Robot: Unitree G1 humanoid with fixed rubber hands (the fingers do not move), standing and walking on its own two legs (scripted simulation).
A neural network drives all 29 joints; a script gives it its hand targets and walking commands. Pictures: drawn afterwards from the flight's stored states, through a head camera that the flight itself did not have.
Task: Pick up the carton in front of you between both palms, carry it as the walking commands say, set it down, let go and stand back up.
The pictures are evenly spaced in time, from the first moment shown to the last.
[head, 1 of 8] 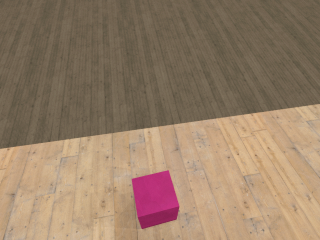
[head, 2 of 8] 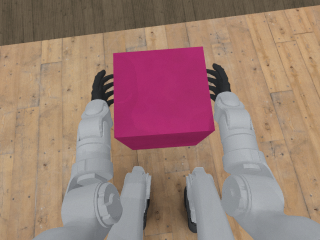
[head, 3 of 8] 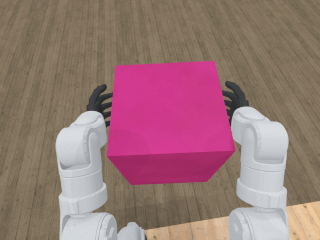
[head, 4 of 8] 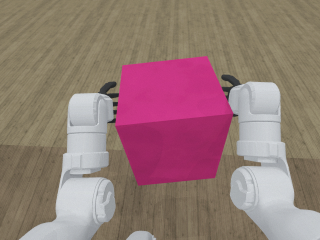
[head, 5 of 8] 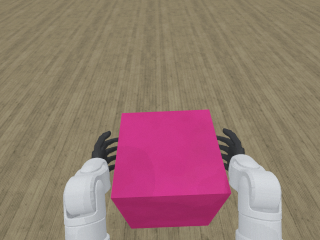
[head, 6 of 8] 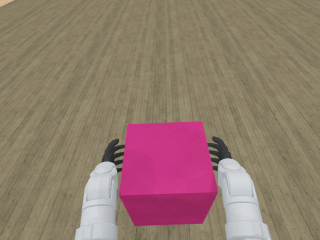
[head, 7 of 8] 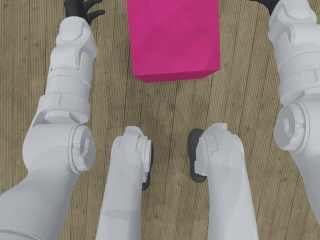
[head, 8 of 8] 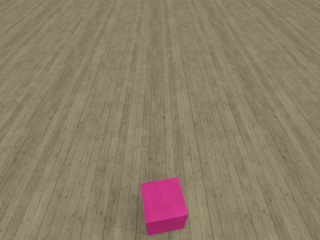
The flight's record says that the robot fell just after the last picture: no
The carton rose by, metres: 1.20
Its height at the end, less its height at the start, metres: +0.45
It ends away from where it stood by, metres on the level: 6.95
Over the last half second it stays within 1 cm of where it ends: yes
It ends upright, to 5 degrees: yes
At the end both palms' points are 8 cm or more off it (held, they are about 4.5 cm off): yes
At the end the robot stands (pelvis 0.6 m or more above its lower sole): yes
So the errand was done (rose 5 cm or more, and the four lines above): yes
